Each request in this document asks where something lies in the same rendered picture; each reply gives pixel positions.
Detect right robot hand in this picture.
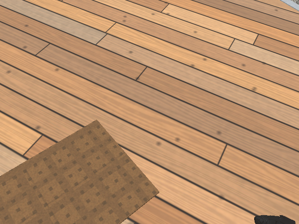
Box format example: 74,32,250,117
254,215,295,224

